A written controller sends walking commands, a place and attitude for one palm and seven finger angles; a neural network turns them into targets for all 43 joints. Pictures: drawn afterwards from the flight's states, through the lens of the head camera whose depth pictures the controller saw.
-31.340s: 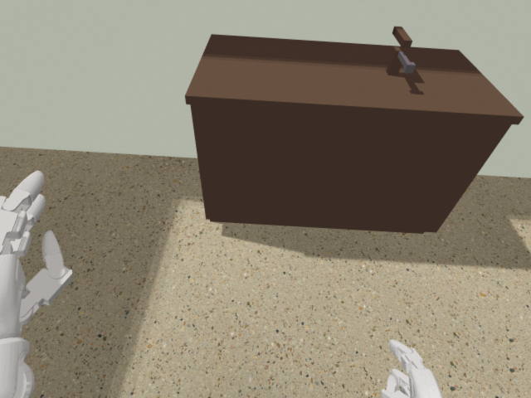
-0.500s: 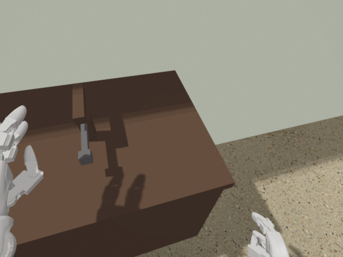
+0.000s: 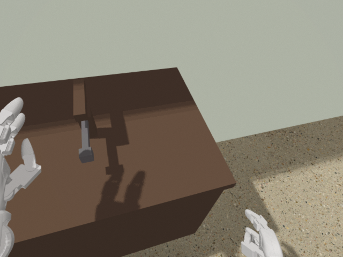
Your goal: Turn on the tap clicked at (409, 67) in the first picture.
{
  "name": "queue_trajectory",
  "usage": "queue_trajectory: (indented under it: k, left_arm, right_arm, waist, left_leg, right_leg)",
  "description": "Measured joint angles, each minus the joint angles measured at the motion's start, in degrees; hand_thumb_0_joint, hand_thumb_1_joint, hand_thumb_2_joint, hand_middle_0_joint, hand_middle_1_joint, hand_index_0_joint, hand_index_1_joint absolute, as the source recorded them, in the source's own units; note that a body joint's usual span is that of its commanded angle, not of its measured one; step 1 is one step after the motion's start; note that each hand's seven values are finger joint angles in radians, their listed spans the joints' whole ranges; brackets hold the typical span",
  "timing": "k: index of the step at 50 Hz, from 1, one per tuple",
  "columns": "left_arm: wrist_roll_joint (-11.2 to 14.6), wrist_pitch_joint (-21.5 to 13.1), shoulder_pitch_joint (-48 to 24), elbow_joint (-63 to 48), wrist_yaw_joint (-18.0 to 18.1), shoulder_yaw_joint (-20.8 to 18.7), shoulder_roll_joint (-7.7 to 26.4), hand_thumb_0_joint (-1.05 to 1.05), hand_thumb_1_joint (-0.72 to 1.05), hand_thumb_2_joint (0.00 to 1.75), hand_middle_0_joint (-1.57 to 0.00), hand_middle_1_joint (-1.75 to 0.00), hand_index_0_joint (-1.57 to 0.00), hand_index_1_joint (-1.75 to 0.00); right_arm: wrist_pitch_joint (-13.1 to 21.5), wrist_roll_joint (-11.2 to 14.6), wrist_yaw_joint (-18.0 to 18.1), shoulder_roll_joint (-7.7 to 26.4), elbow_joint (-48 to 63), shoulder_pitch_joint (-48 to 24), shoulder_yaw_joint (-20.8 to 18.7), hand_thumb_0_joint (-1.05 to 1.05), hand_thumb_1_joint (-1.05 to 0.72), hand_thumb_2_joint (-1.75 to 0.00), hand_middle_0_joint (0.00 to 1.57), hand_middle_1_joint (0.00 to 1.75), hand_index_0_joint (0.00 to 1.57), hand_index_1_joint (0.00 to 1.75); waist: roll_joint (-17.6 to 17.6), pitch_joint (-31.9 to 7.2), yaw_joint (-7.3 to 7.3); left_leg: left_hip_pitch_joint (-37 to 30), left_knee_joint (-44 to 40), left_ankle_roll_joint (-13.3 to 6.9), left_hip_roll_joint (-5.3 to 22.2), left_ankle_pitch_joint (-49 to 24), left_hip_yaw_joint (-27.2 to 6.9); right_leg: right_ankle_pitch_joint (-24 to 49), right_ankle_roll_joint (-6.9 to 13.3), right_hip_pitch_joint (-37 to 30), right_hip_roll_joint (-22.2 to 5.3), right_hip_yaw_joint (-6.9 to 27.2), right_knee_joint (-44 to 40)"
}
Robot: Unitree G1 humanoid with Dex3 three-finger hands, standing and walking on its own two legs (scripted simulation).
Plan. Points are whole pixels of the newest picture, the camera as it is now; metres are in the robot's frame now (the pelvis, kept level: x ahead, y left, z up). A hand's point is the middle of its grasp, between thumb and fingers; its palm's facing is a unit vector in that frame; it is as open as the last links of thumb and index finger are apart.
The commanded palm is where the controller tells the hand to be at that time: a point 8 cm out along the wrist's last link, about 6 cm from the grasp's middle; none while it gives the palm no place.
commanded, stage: shuffle to correct the standing spot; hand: left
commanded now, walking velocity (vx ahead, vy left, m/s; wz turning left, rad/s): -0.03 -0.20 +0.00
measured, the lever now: (86, 155) +0.32 +0.24 +0.03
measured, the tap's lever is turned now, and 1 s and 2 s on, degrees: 0 0 0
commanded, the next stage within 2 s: none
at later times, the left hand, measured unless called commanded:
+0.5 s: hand (82, 174) +0.22 +0.18 +0.15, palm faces +0.33 -0.86 -0.38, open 7.4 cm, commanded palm +0.16 +0.22 +0.17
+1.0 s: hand (80, 174) +0.22 +0.18 +0.15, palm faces +0.30 -0.86 -0.40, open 7.4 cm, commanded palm +0.16 +0.22 +0.17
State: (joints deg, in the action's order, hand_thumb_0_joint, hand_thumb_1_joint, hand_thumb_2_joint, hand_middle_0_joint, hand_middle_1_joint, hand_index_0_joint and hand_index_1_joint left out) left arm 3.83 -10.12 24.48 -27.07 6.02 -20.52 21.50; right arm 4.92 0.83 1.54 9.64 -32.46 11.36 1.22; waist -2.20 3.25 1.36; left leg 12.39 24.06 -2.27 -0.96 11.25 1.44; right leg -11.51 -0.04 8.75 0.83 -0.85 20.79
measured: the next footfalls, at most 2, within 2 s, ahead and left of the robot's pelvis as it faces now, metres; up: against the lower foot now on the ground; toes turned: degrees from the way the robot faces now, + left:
none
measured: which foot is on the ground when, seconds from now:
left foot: down 0.00-1.00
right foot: down 0.00-1.00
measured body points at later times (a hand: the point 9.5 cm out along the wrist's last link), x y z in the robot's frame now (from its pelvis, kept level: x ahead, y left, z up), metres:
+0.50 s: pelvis +0.00 -0.06 -0.01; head +0.02 -0.06 +0.44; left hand +0.19 +0.22 +0.17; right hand +0.17 -0.30 -0.09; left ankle +0.02 +0.09 -0.74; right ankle +0.00 -0.12 -0.74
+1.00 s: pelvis +0.00 -0.06 -0.01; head +0.03 -0.05 +0.44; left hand +0.19 +0.23 +0.17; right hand +0.17 -0.29 -0.09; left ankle +0.02 +0.09 -0.74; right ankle +0.00 -0.12 -0.74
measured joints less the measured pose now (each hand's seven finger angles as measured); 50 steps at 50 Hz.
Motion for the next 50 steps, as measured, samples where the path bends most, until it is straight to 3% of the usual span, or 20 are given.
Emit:
queue_trajectory:
  k: [10, 21, 27, 30, 37, 50]
  left_arm:
    - [0.5, -0.2, 1.2, -2.7, -0.4, -0.7, 0.8, 0.01, 0.89, 0.9, -0.2, -0.3, -0.21, -0.3]
    - [2.0, 1.7, 3.5, -2.3, -1.1, -0.8, 0.9, 0.01, 0.89, 0.9, -0.21, -0.3, -0.22, -0.3]
    - [2.4, 2.4, 3.7, -2.6, -0.7, 0.0, 0.2, 0.01, 0.88, 0.9, -0.21, -0.3, -0.22, -0.3]
    - [2.6, 2.4, 3.9, -3.0, -0.4, -0.1, 0.4, 0.01, 0.88, 0.9, -0.21, -0.3, -0.22, -0.3]
    - [2.4, 2.0, 3.3, -3.7, -0.5, -1.2, 1.5, 0.01, 0.88, 0.9, -0.21, -0.3, -0.22, -0.3]
    - [2.7, 2.5, 4.9, -4.6, -1.1, -1.0, 2.1, 0.01, 0.88, 0.9, -0.21, -0.3, -0.22, -0.3]
  right_arm:
    - [0.0, 0.0, -0.8, -0.2, 0.9, -0.2, -0.5, 0.02, -0.9, -0.9, 0.2, 0.3, 0.2, 0.3]
    - [-1.3, 0.5, -0.1, 1.9, 0.3, 0.1, -2.1, 0.02, -0.9, -0.9, 0.2, 0.3, 0.2, 0.3]
    - [-1.8, 0.7, 0.4, 3.0, -0.3, 0.8, -2.9, 0.02, -0.91, -0.9, 0.2, 0.3, 0.2, 0.3]
    - [-2.1, 0.8, 0.5, 3.0, -0.7, 1.1, -2.9, 0.02, -0.91, -0.9, 0.2, 0.3, 0.2, 0.3]
    - [-2.3, 0.3, 0.5, 2.4, -0.6, 0.8, -2.6, 0.02, -0.91, -0.9, 0.2, 0.3, 0.2, 0.3]
    - [-2.4, 0.5, 0.1, 1.1, 0.6, -0.2, -1.7, 0.02, -0.91, -0.9, 0.2, 0.3, 0.2, 0.3]
  waist:
    - [0.9, 1.0, -0.57]
    - [3.0, -0.2, -1.03]
    - [2.9, -1.3, -1.75]
    - [2.3, -1.5, -1.97]
    - [1.4, -0.6, -1.6]
    - [1.8, 0.0, -1.52]
  left_leg:
    - [1.8, 1.6, 1.7, 1.9, 0.5, -0.8]
    - [3.4, 5.1, 4.2, 4.8, 2.4, -1.7]
    - [4.6, 7.9, 3.1, 5.6, 4.1, -2.5]
    - [4.5, 8.2, 3.0, 5.8, 4.5, -2.7]
    - [3.4, 6.5, 5.3, 6.0, 3.6, -2.4]
    - [4.4, 7.3, 4.6, 5.4, 3.7, -2.1]
  right_leg:
    - [-0.1, 1.7, 1.5, 1.9, -0.7, 0.8]
    - [-1.5, 4.5, 2.7, 4.9, -1.4, 3.3]
    - [-2.8, 5.6, 3.4, 5.8, -2.2, 5.3]
    - [-3.2, 5.8, 3.3, 6.0, -2.4, 5.6]
    - [-3.0, 5.2, 2.9, 5.9, -2.1, 5.1]
    - [-2.8, 4.9, 3.7, 5.4, -1.8, 5.4]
